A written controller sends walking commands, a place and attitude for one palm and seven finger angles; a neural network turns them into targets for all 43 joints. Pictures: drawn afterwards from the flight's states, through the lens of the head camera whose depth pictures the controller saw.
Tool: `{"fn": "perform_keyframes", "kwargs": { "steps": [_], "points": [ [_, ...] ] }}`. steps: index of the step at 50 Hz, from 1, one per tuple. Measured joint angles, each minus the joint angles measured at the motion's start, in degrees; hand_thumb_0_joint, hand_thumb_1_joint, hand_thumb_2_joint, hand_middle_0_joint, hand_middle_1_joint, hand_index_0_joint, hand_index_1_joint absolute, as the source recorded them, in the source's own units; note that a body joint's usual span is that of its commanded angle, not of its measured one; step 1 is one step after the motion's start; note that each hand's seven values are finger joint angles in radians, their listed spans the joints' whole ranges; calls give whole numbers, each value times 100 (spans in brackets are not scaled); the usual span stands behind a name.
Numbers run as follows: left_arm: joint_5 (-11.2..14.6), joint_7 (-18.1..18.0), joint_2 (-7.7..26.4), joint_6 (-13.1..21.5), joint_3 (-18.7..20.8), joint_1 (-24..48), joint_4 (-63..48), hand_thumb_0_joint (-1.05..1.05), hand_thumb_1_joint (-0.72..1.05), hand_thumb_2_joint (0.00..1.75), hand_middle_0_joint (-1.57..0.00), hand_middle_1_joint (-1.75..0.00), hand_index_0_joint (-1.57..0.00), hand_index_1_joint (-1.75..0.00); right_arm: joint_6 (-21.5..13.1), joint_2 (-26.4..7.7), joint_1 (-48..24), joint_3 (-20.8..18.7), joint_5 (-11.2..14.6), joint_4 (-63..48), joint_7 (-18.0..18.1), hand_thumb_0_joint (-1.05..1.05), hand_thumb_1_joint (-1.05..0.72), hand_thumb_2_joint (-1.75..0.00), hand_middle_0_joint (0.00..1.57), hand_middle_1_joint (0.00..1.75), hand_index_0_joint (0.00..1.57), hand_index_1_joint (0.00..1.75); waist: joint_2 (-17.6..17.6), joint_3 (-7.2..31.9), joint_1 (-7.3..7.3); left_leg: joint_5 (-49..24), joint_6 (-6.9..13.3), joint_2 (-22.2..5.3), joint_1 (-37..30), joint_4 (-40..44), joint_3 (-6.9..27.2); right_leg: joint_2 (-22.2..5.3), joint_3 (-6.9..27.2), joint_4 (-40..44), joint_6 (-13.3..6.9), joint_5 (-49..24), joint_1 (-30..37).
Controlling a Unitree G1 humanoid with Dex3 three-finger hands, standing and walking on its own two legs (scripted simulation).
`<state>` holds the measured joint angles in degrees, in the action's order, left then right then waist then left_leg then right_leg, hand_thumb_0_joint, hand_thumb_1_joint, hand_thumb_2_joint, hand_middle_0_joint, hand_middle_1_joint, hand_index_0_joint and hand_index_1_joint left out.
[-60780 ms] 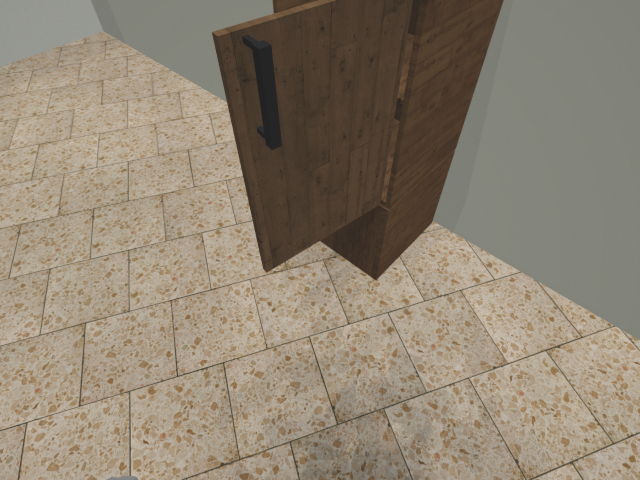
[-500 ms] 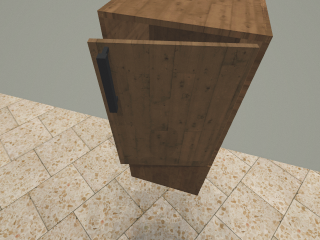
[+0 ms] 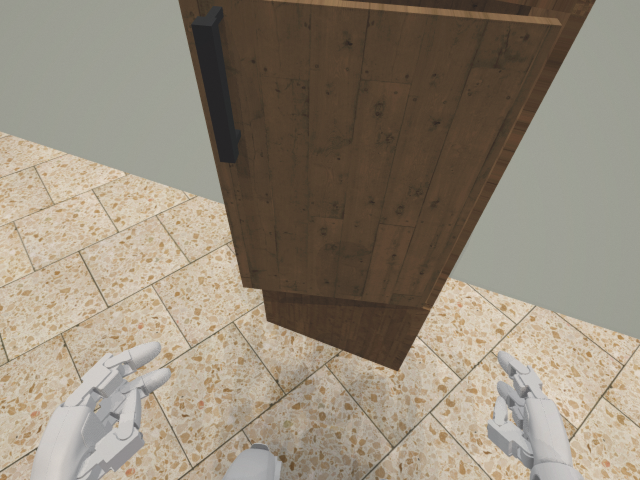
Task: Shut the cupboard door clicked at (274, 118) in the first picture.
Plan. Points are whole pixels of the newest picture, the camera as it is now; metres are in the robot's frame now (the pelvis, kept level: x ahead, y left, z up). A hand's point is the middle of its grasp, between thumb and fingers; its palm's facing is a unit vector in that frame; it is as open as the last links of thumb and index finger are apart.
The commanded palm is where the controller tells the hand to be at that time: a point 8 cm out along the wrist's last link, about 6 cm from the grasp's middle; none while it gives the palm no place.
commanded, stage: raise the hand and make a fist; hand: left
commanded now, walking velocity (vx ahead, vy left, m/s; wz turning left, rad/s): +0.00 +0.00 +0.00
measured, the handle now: (223, 91) +0.50 +0.18 +0.22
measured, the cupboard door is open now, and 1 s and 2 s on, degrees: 15 15 15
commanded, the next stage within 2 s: bring the fist close to the handle in 1.48 s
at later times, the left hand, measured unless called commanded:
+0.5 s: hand (113, 338) +0.21 +0.22 +0.13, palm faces +0.06 -1.00 -0.07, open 3.7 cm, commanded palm +0.19 +0.26 +0.14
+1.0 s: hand (105, 284) +0.23 +0.21 +0.20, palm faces +0.00 -1.00 -0.08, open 3.1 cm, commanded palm +0.21 +0.27 +0.21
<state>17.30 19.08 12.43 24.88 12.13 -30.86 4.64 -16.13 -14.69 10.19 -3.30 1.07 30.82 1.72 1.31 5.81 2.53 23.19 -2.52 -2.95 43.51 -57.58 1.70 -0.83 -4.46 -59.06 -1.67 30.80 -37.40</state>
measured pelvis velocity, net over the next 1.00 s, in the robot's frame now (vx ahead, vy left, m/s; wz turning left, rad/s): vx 0.01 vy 0.03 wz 0.00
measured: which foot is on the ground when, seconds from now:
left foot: down 0.00-1.00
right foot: down 0.00-1.00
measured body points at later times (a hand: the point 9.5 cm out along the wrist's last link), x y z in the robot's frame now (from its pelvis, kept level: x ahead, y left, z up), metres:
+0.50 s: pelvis +0.01 +0.02 +0.03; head +0.03 +0.01 +0.48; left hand +0.20 +0.27 +0.14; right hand +0.16 -0.22 -0.06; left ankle +0.06 +0.15 -0.67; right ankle -0.01 -0.10 -0.67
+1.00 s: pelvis +0.01 +0.03 +0.05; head -0.01 +0.01 +0.50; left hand +0.23 +0.27 +0.20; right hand +0.22 -0.17 +0.00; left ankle +0.05 +0.15 -0.67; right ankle -0.01 -0.10 -0.67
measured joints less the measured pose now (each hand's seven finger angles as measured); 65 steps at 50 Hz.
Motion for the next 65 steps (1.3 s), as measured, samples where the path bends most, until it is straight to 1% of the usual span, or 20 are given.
{"fn": "perform_keyframes", "kwargs": {
  "steps": [4, 7, 9, 12, 14, 16, 18, 21, 24, 26, 29, 32, 36, 40, 44, 48, 52, 57, 61, 65],
  "points": [
    [104, -204, 66, 387, -5, -61, -763, 2, 90, 90, -51, -63, -50, -63, -141, -86, 35, 94, -6, 100, 186, 1, -91, -90, 20, 30, 20, 30, -187, 7, 188, 126, 1, -24, 206, -353, 224, 52, -203, -183, -39, 99, -51],
    [200, -48, 102, 493, -144, 456, -1118, 2, 90, 90, -56, -69, -56, -69, -165, -19, -10, 268, 44, 240, 290, 1, -90, -90, 20, 30, 20, 30, -344, -51, 175, 158, -1, -44, 216, -466, 308, 87, -275, -216, -55, 102, -3],
    [189, 124, 176, 178, -248, 858, -1142, 1, 90, 90, -59, -73, -59, -72, -99, 93, 6, 386, 92, 275, 331, 1, -90, -90, 20, 30, 20, 30, -417, -72, 87, 123, 1, -56, 136, -394, 291, 99, -257, -135, -44, 51, 67],
    [147, 264, 314, -768, -325, 1196, -983, 1, 90, 90, -65, -79, -65, -78, 78, 291, 171, 498, 148, 232, 360, 1, -90, -90, 21, 30, 20, 30, -451, -49, -92, 8, 19, -59, -133, -56, 138, 86, -117, 132, -3, -79, 241],
    [176, 170, 351, -1396, -249, 1143, -913, 1, 90, 90, -69, -83, -69, -82, 217, 389, 346, 526, 156, 173, 366, 1, -90, -90, 21, 30, 21, 30, -430, -11, -209, -80, 27, -52, -385, 249, -12, 64, 19, 361, 43, -173, 402],
    [221, -83, 315, -1748, -92, 919, -1002, 1, 90, 90, -72, -87, -72, -86, 304, 430, 535, 505, 146, 128, 356, 1, -90, -90, 21, 30, 21, 30, -402, 15, -287, -144, 45, -46, -634, 521, -140, 49, 134, 586, 85, -255, 582],
    [225, -382, 267, -1764, 71, 664, -1208, 1, 90, 90, -76, -91, -76, -90, 313, 410, 710, 453, 117, 115, 335, 1, -90, -90, 21, 30, 21, 30, -377, 7, -294, -182, 71, -36, -828, 714, -214, 37, 197, 774, 108, -319, 749],
    [190, -664, 231, -1385, 215, 396, -1544, 1, 90, 90, -81, -97, -81, -96, 247, 288, 886, 391, 79, 151, 270, 1, -90, -90, 21, 30, 20, 30, -341, -40, -217, -213, 111, -1, -965, 850, -232, 5, 206, 944, 139, -373, 905],
    [176, -642, 195, -1041, 133, 385, -1748, 1, 91, 90, -87, -103, -86, -102, 141, 102, 897, 382, 78, 223, 225, 1, -90, -90, 21, 30, 20, 30, -360, -148, -125, -224, 154, 39, -987, 847, -171, -25, 141, 1031, 175, -404, 1003],
    [175, -515, 167, -1016, -23, 476, -1778, 1, 91, 90, -90, -107, -90, -106, 75, 4, 833, 393, 105, 266, 237, 1, -90, -90, 21, 30, 20, 30, -387, -204, -86, -239, 184, 64, -998, 850, -134, -43, 102, 1092, 200, -433, 1060],
    [98, -387, 192, -1227, -254, 628, -1760, 1, 91, 90, -96, -113, -96, -112, 8, -32, 668, 424, 139, 291, 284, 1, -90, -90, 21, 30, 20, 30, -381, -256, -77, -282, 221, 90, -1080, 932, -131, -64, 94, 1213, 231, -497, 1163],
    [-19, -442, 286, -1513, -350, 728, -1846, 1, 90, 90, -102, -119, -102, -118, -39, 33, 529, 466, 137, 228, 310, 2, -90, -90, 20, 30, 20, 30, -349, -244, -93, -331, 240, 104, -1237, 1074, -160, -76, 116, 1364, 245, -564, 1313],
    [-7, -665, 387, -1708, -188, 844, -2106, 1, 90, 90, -109, -127, -109, -126, -60, 154, 417, 559, 131, 117, 276, 1, -90, -90, 20, 30, 20, 30, -346, -185, -80, -378, 242, 111, -1517, 1272, -185, -79, 134, 1586, 253, -637, 1593],
    [97, -715, 362, -1951, -6, 1099, -2245, 1, 90, 90, -116, -135, -116, -134, -45, 200, 353, 682, 147, 88, 225, 1, -90, -90, 20, 30, 20, 30, -404, -143, 10, -441, 247, 127, -1790, 1470, -177, -87, 118, 1815, 262, -715, 1885],
    [75, -584, 323, -2467, -60, 1349, -2191, 1, 90, 90, -123, -142, -123, -141, 51, 187, 304, 789, 184, 99, 231, 1, -90, -90, 21, 30, 20, 30, -464, -167, 104, -550, 253, 152, -2030, 1699, -166, -102, 97, 2037, 267, -814, 2127],
    [-2, -544, 374, -2970, -162, 1522, -2159, 1, 90, 90, -127, -146, -127, -146, 147, 181, 258, 856, 188, 136, 287, 1, -90, -90, 21, 30, 20, 30, -473, -260, 134, -682, 240, 161, -2244, 1941, -161, -103, 86, 2233, 251, -918, 2319],
    [-5, -626, 474, -3083, -40, 1722, -2242, 1, 90, 90, -129, -148, -129, -148, 163, 189, 257, 877, 176, 230, 311, 1, -90, -90, 21, 30, 21, 30, -438, -325, 129, -793, 200, 142, -2444, 2156, -149, -77, 72, 2405, 210, -1005, 2497],
    [115, -602, 523, -3129, 212, 2104, -2241, 1, 90, 90, -130, -150, -130, -149, 156, 128, 287, 867, 219, 391, 318, 1, -90, -90, 21, 30, 20, 30, -462, -310, 133, -889, 153, 106, -2668, 2367, -130, -32, 52, 2603, 167, -1092, 2712],
    [208, -451, 448, -3490, 252, 2153, -2026, 1, 90, 90, -130, -150, -130, -149, 251, 50, 282, 828, 279, 418, 318, 1, -90, -90, 21, 30, 20, 30, -517, -258, 86, -952, 138, 83, -2741, 2488, -145, -8, 66, 2694, 154, -1145, 2760],
    [123, -474, 387, -3771, 125, 1885, -1977, 1, 90, 90, -130, -150, -130, -149, 331, 10, 273, 760, 273, 360, 324, 1, -90, -90, 21, 30, 20, 30, -493, -296, 31, -975, 127, 56, -2773, 2540, -183, 15, 106, 2697, 137, -1158, 2749]
  ]
}}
